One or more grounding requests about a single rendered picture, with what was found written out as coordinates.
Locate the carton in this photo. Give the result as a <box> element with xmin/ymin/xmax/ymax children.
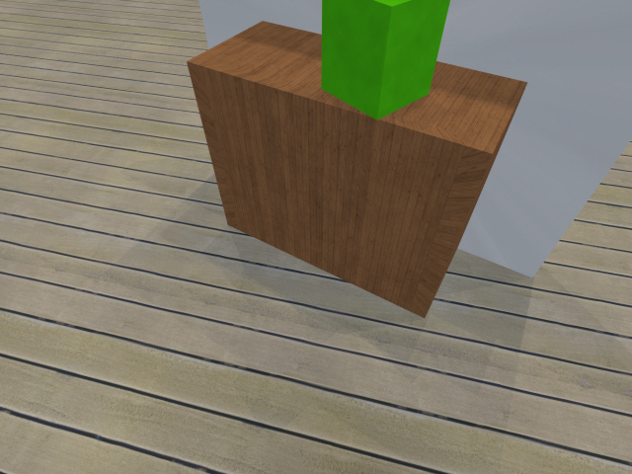
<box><xmin>321</xmin><ymin>0</ymin><xmax>450</xmax><ymax>120</ymax></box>

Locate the pedestal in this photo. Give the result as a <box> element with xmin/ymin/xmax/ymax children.
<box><xmin>187</xmin><ymin>21</ymin><xmax>527</xmax><ymax>318</ymax></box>

